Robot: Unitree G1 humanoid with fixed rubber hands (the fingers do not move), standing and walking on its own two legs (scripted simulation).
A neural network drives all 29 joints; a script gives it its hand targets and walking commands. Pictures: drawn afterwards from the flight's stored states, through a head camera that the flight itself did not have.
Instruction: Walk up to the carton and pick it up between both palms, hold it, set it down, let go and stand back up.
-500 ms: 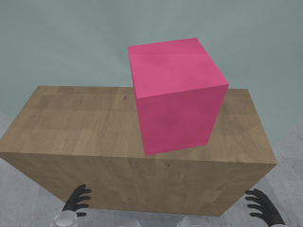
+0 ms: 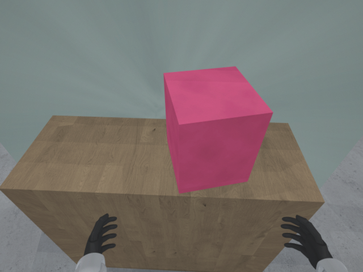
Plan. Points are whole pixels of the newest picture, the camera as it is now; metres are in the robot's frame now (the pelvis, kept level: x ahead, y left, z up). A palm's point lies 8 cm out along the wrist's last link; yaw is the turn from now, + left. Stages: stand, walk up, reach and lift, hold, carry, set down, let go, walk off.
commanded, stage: reach and lift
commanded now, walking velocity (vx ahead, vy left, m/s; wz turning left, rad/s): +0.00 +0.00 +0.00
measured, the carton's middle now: (207, 129) +0.46 -0.05 +0.07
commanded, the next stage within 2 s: none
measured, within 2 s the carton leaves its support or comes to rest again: neither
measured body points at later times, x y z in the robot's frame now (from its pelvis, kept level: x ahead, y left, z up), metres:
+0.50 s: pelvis +0.03 -0.02 +0.01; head +0.01 -0.01 +0.46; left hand +0.25 +0.18 +0.02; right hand +0.25 -0.29 +0.02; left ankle +0.06 +0.13 -0.71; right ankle +0.07 -0.10 -0.71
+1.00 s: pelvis +0.05 -0.01 +0.02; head +0.06 +0.00 +0.47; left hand +0.29 +0.17 +0.06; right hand +0.29 -0.27 +0.05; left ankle +0.06 +0.13 -0.71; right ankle +0.07 -0.10 -0.71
